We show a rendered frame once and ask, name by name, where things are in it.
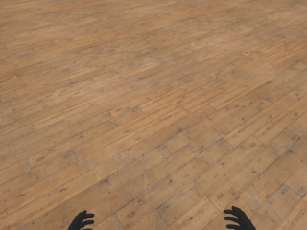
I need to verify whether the robot left hand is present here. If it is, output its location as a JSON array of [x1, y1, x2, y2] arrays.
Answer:
[[67, 210, 95, 230]]

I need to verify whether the robot right hand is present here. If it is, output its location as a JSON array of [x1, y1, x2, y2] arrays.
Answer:
[[224, 206, 256, 230]]

